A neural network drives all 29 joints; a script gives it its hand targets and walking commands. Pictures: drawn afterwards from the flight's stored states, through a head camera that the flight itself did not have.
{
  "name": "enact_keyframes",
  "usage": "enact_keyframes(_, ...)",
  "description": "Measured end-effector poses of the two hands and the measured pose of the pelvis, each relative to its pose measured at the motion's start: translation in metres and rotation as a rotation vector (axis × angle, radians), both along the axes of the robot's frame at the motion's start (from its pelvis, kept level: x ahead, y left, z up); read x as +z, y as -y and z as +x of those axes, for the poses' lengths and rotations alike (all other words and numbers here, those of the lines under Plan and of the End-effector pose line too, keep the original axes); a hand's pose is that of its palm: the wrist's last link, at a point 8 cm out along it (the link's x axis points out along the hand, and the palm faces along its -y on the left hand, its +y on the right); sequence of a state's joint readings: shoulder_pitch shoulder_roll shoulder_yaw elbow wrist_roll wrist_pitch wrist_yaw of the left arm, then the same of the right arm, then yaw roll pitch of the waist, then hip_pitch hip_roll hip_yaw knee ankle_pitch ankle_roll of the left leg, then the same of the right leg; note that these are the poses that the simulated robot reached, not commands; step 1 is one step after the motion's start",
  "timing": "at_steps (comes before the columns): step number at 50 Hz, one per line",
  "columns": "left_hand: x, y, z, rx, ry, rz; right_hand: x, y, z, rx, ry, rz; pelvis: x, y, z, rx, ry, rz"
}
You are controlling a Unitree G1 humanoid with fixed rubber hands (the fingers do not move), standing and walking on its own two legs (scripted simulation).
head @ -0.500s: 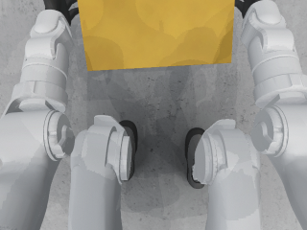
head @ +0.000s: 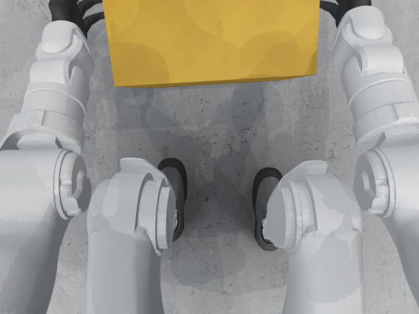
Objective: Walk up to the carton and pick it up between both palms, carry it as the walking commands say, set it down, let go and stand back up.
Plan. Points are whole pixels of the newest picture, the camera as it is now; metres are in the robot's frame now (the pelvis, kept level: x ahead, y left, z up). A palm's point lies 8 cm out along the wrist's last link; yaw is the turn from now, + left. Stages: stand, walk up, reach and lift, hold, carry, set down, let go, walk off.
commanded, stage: set down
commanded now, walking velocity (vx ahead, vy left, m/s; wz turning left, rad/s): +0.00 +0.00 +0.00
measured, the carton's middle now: (211, 25) +0.52 +0.03 -0.26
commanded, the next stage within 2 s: let go in 1.70 s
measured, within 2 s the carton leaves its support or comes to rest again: neither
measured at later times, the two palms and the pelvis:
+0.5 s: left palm (36, 2) +0.52 +0.26 -0.14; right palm out of the picture +0.55 -0.18 -0.14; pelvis +0.00 +0.00 +0.01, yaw +0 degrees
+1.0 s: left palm out of the picture +0.52 +0.27 +0.02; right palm out of the picture +0.56 -0.20 +0.02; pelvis +0.01 +0.00 +0.12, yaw +0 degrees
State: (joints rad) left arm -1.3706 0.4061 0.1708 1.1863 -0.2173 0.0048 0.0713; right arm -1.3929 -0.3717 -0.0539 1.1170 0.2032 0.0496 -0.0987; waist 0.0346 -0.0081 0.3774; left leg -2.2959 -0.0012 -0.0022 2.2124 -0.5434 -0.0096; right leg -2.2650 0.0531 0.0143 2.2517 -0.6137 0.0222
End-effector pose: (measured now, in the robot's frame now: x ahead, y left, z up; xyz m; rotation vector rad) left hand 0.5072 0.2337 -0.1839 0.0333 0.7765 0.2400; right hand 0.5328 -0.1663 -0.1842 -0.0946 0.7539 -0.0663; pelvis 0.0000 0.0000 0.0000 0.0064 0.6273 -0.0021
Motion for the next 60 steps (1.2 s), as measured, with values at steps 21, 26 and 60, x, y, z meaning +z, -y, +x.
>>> enact_keyframes(21,0.018,-0.02,0.011,0.003,0.082,0.008,0.021,0.019,0.015,-0.016,0.071,-0.021,-0.002,-0.002,-0.002,0.002,0.011,-0.012)
enact_keyframes(26,0.046,-0.023,0.015,0.005,0.118,0.008,0.05,0.018,0.022,-0.013,0.102,-0.026,0.009,-0.002,0.002,0.006,-0.014,-0.016)
enact_keyframes(60,0.262,-0.04,0.015,-0.031,0.147,-0.005,0.264,0.038,0.026,-0.001,0.119,-0.009,0.173,-0.001,0.02,0.015,-0.212,-0.016)
